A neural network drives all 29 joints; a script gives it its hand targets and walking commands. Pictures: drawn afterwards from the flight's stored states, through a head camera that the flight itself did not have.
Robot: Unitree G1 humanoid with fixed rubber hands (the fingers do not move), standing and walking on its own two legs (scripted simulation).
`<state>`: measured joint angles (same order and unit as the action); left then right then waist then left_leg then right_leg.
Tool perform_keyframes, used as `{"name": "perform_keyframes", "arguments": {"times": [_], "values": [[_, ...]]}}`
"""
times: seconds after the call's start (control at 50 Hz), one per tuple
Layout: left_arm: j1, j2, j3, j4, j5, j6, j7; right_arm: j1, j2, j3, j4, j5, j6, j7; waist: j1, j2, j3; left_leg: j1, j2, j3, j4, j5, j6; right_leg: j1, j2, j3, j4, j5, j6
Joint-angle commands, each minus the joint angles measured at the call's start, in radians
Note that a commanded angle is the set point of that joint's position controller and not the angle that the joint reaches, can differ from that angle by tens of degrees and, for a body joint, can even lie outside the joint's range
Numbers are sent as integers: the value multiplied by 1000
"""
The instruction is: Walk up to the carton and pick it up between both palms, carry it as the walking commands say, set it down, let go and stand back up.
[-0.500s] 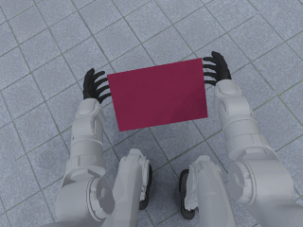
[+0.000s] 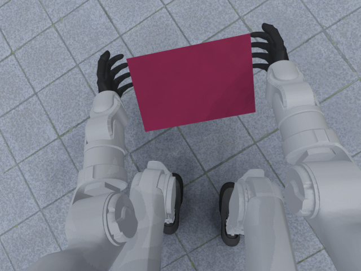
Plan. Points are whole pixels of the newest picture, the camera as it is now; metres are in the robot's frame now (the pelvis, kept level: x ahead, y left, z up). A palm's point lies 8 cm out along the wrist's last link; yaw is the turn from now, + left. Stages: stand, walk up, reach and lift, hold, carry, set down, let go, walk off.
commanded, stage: set down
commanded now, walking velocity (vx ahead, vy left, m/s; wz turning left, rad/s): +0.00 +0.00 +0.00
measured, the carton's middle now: (191, 81) +0.53 +0.04 -0.22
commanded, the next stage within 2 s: none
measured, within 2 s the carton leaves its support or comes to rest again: neither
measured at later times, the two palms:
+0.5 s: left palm (124, 92) +0.49 +0.20 -0.18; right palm (263, 73) +0.54 -0.13 -0.20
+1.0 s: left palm (119, 90) +0.50 +0.23 -0.21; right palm (254, 69) +0.56 -0.11 -0.22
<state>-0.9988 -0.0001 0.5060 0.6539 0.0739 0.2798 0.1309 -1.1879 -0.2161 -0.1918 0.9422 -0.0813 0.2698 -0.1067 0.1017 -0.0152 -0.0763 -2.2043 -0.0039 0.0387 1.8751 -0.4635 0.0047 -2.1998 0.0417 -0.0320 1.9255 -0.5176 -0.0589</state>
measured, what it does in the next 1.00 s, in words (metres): lowers itself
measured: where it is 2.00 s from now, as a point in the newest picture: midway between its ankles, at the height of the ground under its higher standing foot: (200, 218)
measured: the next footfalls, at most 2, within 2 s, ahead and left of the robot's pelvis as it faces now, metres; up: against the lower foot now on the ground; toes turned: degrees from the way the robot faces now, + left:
none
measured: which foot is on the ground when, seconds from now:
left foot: down 0.00-1.00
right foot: down 0.00-1.00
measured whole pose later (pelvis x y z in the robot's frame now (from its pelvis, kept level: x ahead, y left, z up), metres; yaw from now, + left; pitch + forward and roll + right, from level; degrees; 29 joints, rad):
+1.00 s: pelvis -0.01 +0.00 -0.08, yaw +1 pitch +37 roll +2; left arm -1.31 0.23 0.38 0.98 -0.10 0.20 0.11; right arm -1.51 -0.35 -0.08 1.17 0.02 0.20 0.00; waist 0.09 0.04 0.27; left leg -2.32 -0.03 0.05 2.15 -0.47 0.01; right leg -2.30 0.00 -0.04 2.22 -0.55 -0.07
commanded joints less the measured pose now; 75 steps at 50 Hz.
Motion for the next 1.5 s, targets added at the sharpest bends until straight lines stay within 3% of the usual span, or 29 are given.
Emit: {"name": "perform_keyframes", "arguments": {"times": [0.0, 0.4, 0.54, 0.68, 0.9, 1.16, 1.48], "values": [[-747, -773, -519, -70, -127, -31, -273, -585, 930, 343, -131, 134, -59, 282, 34, -97, -1124, 592, -113, 13, -100, 238, -26, 596, 103, 50, -153, 202, 25], [-817, -703, -528, -31, -182, -82, -249, -717, 821, 401, -114, 230, -114, 277, 47, -119, -1073, 530, -95, 11, 62, 297, -19, 542, 83, 56, 0, 256, 32], [-788, -699, -489, 83, -203, -94, -258, -757, 751, 400, -86, 237, -143, 266, 15, -132, -958, 460, -93, -1, 108, 298, -16, 533, 73, 59, 39, 272, 31], [-811, -642, -444, 166, -202, -96, -274, -716, 686, 332, 27, 187, -133, 275, -17, -93, -760, 355, -89, -4, 126, 216, -20, 477, 59, 75, 59, 222, 18], [-879, -668, -466, 189, -248, -97, -276, -714, 640, 280, 88, 163, -120, 307, -85, -19, -697, 386, -89, -11, 149, 166, -32, 419, 41, 65, 88, 159, -9], [-835, -670, -427, 227, -239, -87, -276, -644, 637, 248, 123, 122, -94, 346, -97, -58, -593, 363, -98, -24, 161, 154, -30, 349, 27, 60, 104, 130, -12], [-730, -620, -380, 276, -213, -90, -290, -532, 613, 232, 161, 70, -87, 328, -82, -80, -532, 254, -93, -15, 179, 148, -41, 375, 16, 91, 99, 173, -7]]}}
